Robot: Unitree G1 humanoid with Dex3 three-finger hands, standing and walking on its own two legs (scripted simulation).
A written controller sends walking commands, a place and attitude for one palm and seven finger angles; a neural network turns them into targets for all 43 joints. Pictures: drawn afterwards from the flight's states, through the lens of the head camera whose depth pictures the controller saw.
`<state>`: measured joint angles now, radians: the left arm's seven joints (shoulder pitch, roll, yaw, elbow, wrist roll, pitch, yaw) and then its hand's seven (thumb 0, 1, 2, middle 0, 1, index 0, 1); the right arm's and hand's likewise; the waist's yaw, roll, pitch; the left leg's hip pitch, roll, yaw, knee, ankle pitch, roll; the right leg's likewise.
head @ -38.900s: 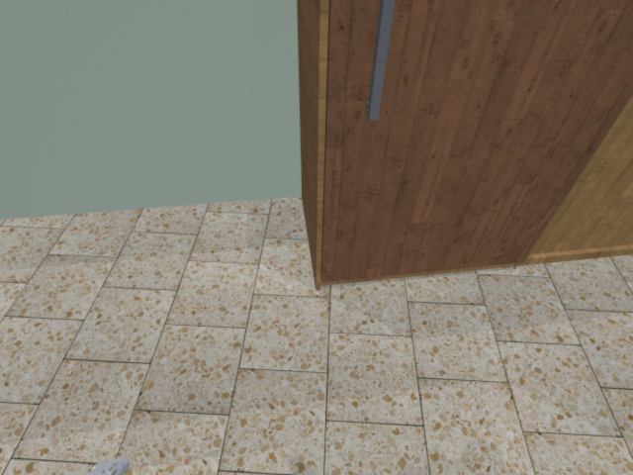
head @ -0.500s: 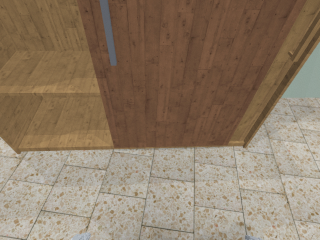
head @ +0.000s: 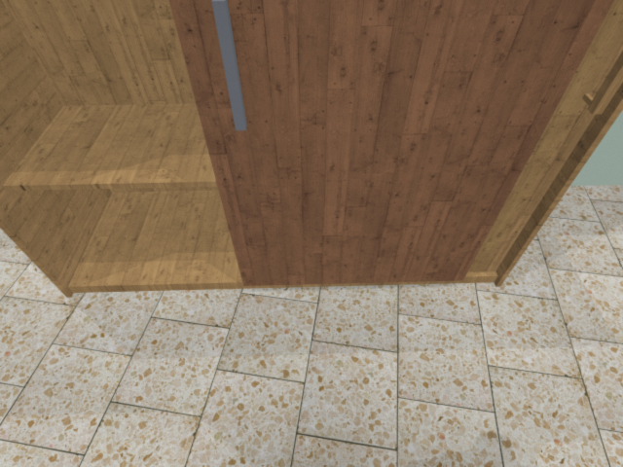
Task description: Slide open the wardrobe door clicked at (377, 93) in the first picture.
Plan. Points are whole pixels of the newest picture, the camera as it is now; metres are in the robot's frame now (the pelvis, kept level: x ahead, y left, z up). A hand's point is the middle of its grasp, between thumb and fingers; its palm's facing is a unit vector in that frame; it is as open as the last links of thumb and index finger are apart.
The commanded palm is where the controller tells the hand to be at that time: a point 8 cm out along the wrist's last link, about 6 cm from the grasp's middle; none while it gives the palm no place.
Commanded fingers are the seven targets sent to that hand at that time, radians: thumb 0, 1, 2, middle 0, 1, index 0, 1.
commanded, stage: let the arm hang, fingers relaxed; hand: left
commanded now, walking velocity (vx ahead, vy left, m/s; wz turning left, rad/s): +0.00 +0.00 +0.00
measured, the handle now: (232, 66) +0.80 +0.21 +0.12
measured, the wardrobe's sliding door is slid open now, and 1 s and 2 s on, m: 0.66 0.66 0.66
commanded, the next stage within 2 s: look to check the result in 0.34 s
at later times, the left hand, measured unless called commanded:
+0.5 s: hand out of the picture +0.12 +0.21 -0.16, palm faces -0.04 -0.96 -0.29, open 7.3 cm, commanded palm none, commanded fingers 0.00 0.90 0.90 -0.20 -0.30 -0.20 -0.30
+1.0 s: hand out of the picture +0.12 +0.20 -0.15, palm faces -0.02 -0.95 -0.33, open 7.3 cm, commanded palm none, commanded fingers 0.00 0.90 0.90 -0.20 -0.30 -0.20 -0.30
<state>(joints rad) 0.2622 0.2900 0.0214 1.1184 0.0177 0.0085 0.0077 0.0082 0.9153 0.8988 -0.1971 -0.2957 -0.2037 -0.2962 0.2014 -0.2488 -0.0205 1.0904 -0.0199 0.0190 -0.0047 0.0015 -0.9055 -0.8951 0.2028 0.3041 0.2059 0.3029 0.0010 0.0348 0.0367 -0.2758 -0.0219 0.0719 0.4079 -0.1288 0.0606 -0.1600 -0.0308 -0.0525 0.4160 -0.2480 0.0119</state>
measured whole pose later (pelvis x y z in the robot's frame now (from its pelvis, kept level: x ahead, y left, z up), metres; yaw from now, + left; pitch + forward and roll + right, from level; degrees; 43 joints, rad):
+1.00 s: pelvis +0.05 -0.04 +0.01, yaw +0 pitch -1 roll +1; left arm 0.13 0.32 0.01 1.12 0.01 -0.02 0.01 0.01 0.91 0.90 -0.20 -0.30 -0.21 -0.30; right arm 0.09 -0.31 0.00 1.13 -0.01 0.00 -0.01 0.00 -0.91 -0.90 0.20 0.30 0.21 0.30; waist -0.01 0.00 0.04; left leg -0.15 0.01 0.06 0.32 -0.16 0.00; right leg -0.01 0.01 -0.06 0.28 -0.26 -0.02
